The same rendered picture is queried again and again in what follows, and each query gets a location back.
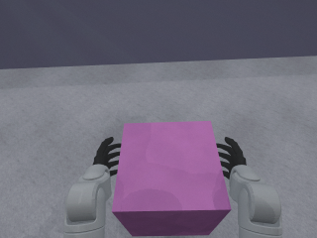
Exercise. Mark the left robot hand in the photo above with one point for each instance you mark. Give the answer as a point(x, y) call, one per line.
point(103, 157)

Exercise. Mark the left robot forearm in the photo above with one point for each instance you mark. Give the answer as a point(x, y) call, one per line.
point(85, 204)

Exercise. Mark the carton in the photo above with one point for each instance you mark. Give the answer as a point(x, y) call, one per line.
point(170, 180)

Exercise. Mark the right robot hand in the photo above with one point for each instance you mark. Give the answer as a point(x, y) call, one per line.
point(235, 158)

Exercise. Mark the right robot forearm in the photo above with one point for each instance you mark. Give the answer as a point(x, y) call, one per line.
point(259, 205)

